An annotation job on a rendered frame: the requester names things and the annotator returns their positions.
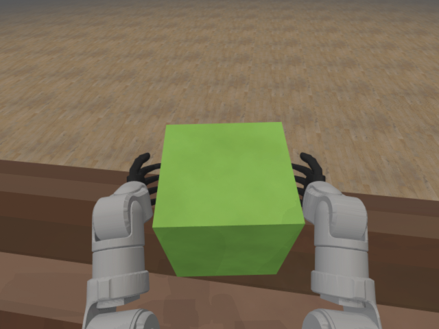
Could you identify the robot right forearm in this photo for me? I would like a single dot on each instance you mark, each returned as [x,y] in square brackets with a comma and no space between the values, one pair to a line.
[341,271]

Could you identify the robot right upper arm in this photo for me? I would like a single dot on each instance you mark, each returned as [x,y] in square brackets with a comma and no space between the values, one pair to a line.
[336,319]

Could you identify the robot left hand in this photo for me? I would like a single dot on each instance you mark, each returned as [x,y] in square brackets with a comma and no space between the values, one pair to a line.
[137,173]

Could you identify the robot left forearm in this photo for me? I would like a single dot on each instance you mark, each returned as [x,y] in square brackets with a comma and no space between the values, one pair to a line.
[119,275]

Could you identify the robot left upper arm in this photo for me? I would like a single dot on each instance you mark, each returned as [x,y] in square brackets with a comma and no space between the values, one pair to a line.
[127,319]

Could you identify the carton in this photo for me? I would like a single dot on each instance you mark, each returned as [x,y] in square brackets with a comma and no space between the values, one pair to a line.
[227,203]

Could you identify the robot right hand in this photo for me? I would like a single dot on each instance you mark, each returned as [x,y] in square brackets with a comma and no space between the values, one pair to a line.
[312,175]

